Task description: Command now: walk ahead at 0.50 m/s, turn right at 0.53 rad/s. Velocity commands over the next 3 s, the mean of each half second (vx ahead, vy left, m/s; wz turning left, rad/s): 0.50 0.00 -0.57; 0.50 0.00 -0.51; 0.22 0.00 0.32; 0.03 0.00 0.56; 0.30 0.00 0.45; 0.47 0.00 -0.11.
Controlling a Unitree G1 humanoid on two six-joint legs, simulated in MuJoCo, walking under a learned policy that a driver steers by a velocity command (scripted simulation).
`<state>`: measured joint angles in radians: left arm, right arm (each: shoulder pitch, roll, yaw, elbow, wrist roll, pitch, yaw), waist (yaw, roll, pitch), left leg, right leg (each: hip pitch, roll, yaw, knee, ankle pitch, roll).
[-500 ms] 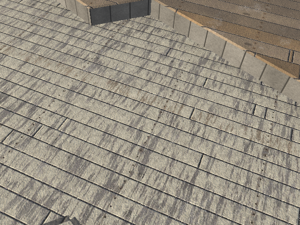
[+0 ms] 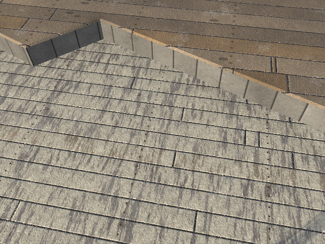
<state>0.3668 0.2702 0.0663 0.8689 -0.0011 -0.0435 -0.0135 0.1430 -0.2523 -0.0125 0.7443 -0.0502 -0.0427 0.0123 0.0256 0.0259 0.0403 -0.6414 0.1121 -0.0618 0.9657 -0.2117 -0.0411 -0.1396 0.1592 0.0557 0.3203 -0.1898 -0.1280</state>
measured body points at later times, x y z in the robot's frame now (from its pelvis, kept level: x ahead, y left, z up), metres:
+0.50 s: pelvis +0.26 +0.04 +0.00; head +0.29 +0.05 +0.45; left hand +0.47 +0.27 -0.12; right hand +0.24 -0.24 -0.11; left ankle +0.27 +0.14 -0.74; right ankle +0.26 -0.10 -0.66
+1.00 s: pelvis +0.48 -0.11 +0.00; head +0.50 -0.13 +0.45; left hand +0.69 +0.08 -0.12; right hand +0.43 -0.39 -0.12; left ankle +0.60 +0.01 -0.66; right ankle +0.45 -0.15 -0.74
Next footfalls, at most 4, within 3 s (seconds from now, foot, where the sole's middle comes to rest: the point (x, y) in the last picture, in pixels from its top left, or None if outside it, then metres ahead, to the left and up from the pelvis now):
0.24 left None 0.31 0.13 -0.78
0.76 right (219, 240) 0.49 -0.17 -0.78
1.30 left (214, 174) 0.78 -0.17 -0.78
1.82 right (254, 192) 0.70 -0.34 -0.78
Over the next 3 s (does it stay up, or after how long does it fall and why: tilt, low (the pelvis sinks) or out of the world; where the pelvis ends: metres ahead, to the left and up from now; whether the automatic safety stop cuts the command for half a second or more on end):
stays up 1.03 -0.14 -0.01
